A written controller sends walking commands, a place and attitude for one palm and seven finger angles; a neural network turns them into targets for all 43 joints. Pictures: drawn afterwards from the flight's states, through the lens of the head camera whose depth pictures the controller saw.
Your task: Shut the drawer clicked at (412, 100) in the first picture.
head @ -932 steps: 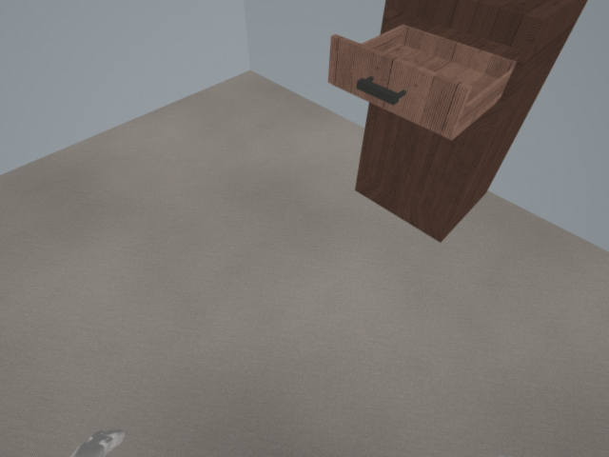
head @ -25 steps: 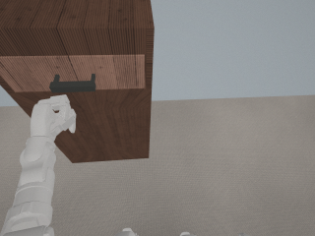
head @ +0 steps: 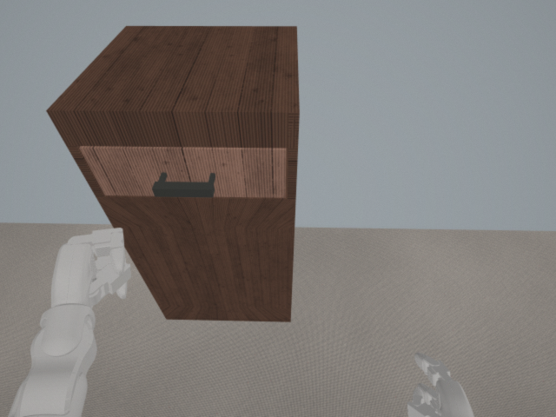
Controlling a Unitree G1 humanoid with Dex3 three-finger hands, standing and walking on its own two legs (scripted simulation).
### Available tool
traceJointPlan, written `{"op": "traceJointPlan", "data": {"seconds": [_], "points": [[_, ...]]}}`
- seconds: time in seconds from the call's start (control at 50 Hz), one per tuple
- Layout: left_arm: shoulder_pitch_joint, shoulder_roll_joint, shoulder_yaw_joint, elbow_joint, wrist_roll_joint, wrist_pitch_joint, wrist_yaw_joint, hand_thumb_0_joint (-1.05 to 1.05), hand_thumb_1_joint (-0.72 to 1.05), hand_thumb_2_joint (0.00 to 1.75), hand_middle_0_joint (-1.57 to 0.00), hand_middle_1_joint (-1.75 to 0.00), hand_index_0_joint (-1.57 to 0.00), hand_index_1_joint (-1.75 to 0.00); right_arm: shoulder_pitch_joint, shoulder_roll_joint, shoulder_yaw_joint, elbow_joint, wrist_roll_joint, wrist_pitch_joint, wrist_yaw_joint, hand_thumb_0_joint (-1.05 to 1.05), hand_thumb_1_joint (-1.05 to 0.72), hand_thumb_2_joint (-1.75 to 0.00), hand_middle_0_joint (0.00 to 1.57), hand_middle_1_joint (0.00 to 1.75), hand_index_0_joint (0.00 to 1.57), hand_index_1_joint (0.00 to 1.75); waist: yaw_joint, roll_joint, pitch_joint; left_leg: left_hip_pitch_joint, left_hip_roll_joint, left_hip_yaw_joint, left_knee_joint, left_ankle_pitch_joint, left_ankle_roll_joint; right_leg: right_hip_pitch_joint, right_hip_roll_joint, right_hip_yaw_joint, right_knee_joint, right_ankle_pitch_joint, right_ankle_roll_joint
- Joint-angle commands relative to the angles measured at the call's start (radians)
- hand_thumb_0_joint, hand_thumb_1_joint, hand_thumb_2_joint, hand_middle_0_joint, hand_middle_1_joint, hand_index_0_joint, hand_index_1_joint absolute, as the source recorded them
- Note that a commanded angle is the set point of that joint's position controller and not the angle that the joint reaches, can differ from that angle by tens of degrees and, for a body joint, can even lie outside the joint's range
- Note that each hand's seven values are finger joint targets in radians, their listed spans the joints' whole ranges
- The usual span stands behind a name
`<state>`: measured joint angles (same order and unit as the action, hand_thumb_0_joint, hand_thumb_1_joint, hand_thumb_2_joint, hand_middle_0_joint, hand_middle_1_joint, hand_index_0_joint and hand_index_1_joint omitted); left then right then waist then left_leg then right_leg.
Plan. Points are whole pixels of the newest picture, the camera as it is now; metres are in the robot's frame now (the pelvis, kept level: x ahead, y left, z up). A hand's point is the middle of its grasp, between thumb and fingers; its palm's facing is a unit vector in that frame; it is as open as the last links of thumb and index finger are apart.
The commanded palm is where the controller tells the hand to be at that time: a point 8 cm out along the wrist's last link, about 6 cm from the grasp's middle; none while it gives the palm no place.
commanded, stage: draw the hand back to the body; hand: left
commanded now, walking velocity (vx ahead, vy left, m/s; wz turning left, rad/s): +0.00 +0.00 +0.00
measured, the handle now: (185, 183) +0.57 +0.25 -0.02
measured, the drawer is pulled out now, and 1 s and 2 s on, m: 0.00 0.00 0.00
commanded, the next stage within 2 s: step back with the hand held close in 0.62 s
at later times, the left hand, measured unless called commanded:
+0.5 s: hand (73, 301) +0.19 +0.22 +0.17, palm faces +0.39 -0.83 -0.41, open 3.2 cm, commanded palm +0.15 +0.26 +0.19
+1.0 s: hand (82, 300) +0.20 +0.22 +0.16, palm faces +0.29 -0.83 -0.48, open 3.2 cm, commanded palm +0.14 +0.27 +0.19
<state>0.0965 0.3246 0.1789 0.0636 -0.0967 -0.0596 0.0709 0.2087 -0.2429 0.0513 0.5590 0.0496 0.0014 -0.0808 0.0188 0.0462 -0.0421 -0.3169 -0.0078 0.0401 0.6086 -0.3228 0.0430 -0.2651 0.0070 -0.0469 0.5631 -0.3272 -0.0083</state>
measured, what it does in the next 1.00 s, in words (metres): stands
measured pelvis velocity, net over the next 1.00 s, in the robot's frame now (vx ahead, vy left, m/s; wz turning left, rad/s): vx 0.00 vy -0.01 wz -0.03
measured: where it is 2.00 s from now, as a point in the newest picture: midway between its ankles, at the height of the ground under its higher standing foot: outside the picture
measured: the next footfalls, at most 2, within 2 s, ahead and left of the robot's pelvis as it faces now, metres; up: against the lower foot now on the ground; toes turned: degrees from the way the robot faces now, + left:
right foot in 1.86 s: -0.22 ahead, -0.11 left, +0.00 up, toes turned +1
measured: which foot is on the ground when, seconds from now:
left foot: down 0.00-1.00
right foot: down 0.00-1.00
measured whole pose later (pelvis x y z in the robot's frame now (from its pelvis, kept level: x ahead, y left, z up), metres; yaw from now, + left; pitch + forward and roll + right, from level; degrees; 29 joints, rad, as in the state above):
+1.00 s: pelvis +0.00 -0.01 +0.01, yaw -1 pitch +0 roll -1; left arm 0.59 0.35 0.33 -0.46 -0.05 -0.18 0.09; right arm 0.18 -0.25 -0.02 0.56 0.01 -0.01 -0.05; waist 0.00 0.07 0.02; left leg -0.21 0.00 0.06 0.46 -0.25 0.03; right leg -0.17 0.02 -0.02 0.42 -0.24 -0.01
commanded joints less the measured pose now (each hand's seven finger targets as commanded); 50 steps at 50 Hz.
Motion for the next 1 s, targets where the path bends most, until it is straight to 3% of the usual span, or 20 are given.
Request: {"op": "traceJointPlan", "data": {"seconds": [0.0,0.08,0.16,0.22,0.3,0.4,0.42,0.5,0.54,0.62,0.72,0.74,0.78,0.82,0.84,0.9,0.98], "points": [[-0.198,0.182,0.090,-0.317,0.007,-0.062,0.043,0.00,0.90,0.90,-1.40,-1.60,-1.40,-1.60,-0.122,-0.112,-0.041,-0.137,-0.009,-0.069,-0.011,0.00,-0.90,-0.90,0.20,0.30,0.20,0.30,-0.008,0.043,-0.100,0.174,0.035,-0.070,-0.183,0.163,-0.013,0.055,-0.009,0.035,-0.144,0.171,-0.027],[-0.051,0.163,0.093,-0.423,0.006,-0.067,0.040,0.00,0.90,0.90,-1.40,-1.60,-1.40,-1.60,-0.128,-0.107,-0.042,-0.133,-0.020,-0.092,-0.001,0.00,-0.90,-0.90,0.20,0.30,0.20,0.30,0.008,0.034,-0.097,0.221,0.034,-0.065,-0.212,0.238,-0.014,0.121,-0.008,0.031,-0.173,0.233,-0.027],[0.114,0.172,0.139,-0.482,0.000,-0.066,0.033,0.00,0.90,0.90,-1.40,-1.60,-1.40,-1.60,-0.137,-0.102,-0.047,-0.129,-0.028,-0.098,0.012,0.00,-0.90,-0.90,0.20,0.30,0.20,0.30,0.022,-0.020,-0.054,0.217,0.032,-0.044,-0.220,0.295,-0.010,0.163,-0.011,0.034,-0.197,0.300,-0.023],[0.193,0.187,0.178,-0.566,0.000,-0.071,0.031,0.00,0.90,0.90,-1.40,-1.60,-1.40,-1.60,-0.142,-0.098,-0.054,-0.132,-0.032,-0.100,0.018,0.00,-0.90,-0.90,0.20,0.30,0.20,0.30,0.029,-0.028,-0.061,0.232,0.031,-0.034,-0.217,0.325,-0.008,0.179,-0.012,0.036,-0.204,0.334,-0.018],[0.269,0.191,0.200,-0.674,0.002,-0.083,0.035,0.00,0.90,0.90,-1.40,-1.60,-1.40,-1.60,-0.143,-0.088,-0.057,-0.133,-0.035,-0.117,0.019,0.00,-0.90,-0.90,0.20,0.30,0.20,0.30,0.030,0.031,-0.049,0.246,0.027,-0.025,-0.210,0.333,-0.008,0.179,-0.016,0.040,-0.212,0.353,-0.017],[0.385,0.190,0.219,-0.767,0.004,-0.093,0.043,0.00,0.90,0.90,-1.40,-1.60,-1.40,-1.60,-0.137,-0.082,-0.061,-0.135,-0.034,-0.143,0.021,0.00,-0.90,-0.90,0.20,0.30,0.20,0.30,0.036,0.022,-0.034,0.245,0.032,-0.031,-0.201,0.343,-0.011,0.171,-0.014,0.037,-0.210,0.359,-0.016],[0.397,0.194,0.225,-0.794,0.005,-0.096,0.043,0.00,0.90,0.90,-1.40,-1.60,-1.40,-1.60,-0.138,-0.084,-0.063,-0.138,-0.034,-0.147,0.019,0.00,-0.90,-0.90,0.20,0.30,0.20,0.30,0.038,0.017,-0.052,0.258,0.032,-0.027,-0.193,0.353,-0.009,0.169,-0.014,0.041,-0.212,0.377,-0.014],[0.384,0.144,0.195,-0.673,0.008,-0.087,0.041,0.00,0.90,0.90,-1.40,-1.60,-1.40,-1.60,-0.127,-0.084,-0.068,-0.115,-0.033,-0.138,0.014,0.00,-0.90,-0.90,0.20,0.30,0.20,0.30,0.018,-0.068,0.066,0.219,0.035,-0.027,-0.201,0.271,-0.005,0.106,-0.013,0.037,-0.229,0.293,-0.008],[0.360,0.149,0.201,-0.654,0.009,-0.088,0.041,0.00,0.90,0.90,-1.40,-1.60,-1.40,-1.60,-0.127,-0.088,-0.071,-0.113,-0.033,-0.134,0.008,0.00,-0.90,-0.90,0.20,0.30,0.20,0.30,0.019,-0.064,0.076,0.223,0.033,-0.026,-0.204,0.249,-0.003,0.091,-0.014,0.040,-0.243,0.263,-0.007],[0.352,0.173,0.218,-0.709,0.012,-0.104,0.047,0.00,0.90,0.90,-1.40,-1.60,-1.40,-1.60,-0.134,-0.082,-0.070,-0.123,-0.038,-0.142,0.003,0.00,-0.90,-0.90,0.20,0.30,0.20,0.30,0.036,-0.019,-0.020,0.247,0.028,-0.024,-0.197,0.281,0.001,0.143,-0.024,0.046,-0.216,0.307,-0.008],[0.366,0.183,0.219,-0.769,0.014,-0.109,0.056,0.00,0.90,0.90,-1.40,-1.60,-1.40,-1.60,-0.138,-0.077,-0.065,-0.124,-0.039,-0.163,0.007,0.00,-0.90,-0.90,0.20,0.30,0.20,0.30,0.041,0.033,-0.054,0.254,0.027,-0.024,-0.186,0.331,-0.004,0.173,-0.028,0.051,-0.205,0.372,-0.012],[0.167,0.362,0.405,-0.859,0.015,-0.169,0.067,0.00,0.90,0.90,-1.40,-1.60,-1.40,-1.60,-0.113,-0.088,-0.057,-0.169,-0.036,-0.140,0.013,0.00,-0.90,-0.90,0.20,0.30,0.20,0.30,0.004,0.060,0.059,0.185,0.036,-0.050,-0.172,0.252,0.003,0.090,-0.084,0.154,-0.260,0.432,-0.019],[0.351,0.236,0.315,-0.706,0.028,-0.178,0.051,0.00,0.90,0.90,-1.40,-1.60,-1.40,-1.60,-0.116,-0.083,-0.078,-0.116,-0.046,-0.118,0.019,0.00,-0.90,-0.90,0.20,0.30,0.20,0.30,-0.009,-0.080,0.055,0.174,0.048,-0.052,-0.132,0.243,0.005,0.076,-0.124,0.177,-0.256,0.511,-0.021],[0.432,0.172,0.262,-0.654,0.031,-0.169,0.040,0.00,0.90,0.90,-1.40,-1.60,-1.40,-1.60,-0.110,-0.091,-0.087,-0.131,-0.042,-0.089,0.026,0.00,-0.90,-0.90,0.20,0.30,0.20,0.30,-0.016,-0.091,0.020,0.183,0.058,-0.044,-0.139,0.297,0.004,0.093,-0.121,0.143,-0.227,0.545,-0.007],[0.457,0.155,0.251,-0.648,0.031,-0.174,0.035,0.00,0.90,0.90,-1.40,-1.60,-1.40,-1.60,-0.115,-0.098,-0.094,-0.135,-0.044,-0.083,0.027,0.00,-0.90,-0.90,0.20,0.30,0.20,0.30,-0.014,-0.049,0.011,0.181,0.064,-0.044,-0.150,0.339,0.003,0.096,-0.114,0.129,-0.215,0.549,-0.004],[0.512,0.159,0.248,-0.682,0.032,-0.173,0.036,0.00,0.90,0.90,-1.40,-1.60,-1.40,-1.60,-0.116,-0.104,-0.105,-0.150,-0.040,-0.057,0.032,0.00,-0.90,-0.90,0.20,0.30,0.20,0.30,-0.014,-0.003,-0.049,0.175,0.088,-0.054,-0.179,0.402,0.008,0.117,-0.093,0.095,-0.176,0.484,0.007],[0.553,0.221,0.310,-0.763,0.033,-0.181,0.051,0.00,0.90,0.90,-1.40,-1.60,-1.40,-1.60,-0.132,-0.091,-0.111,-0.178,-0.035,-0.039,0.022,0.00,-0.90,-0.90,0.20,0.30,0.20,0.30,-0.005,-0.061,-0.114,0.144,0.095,-0.066,-0.177,0.440,0.007,0.151,-0.084,0.089,-0.144,0.502,0.010]]}}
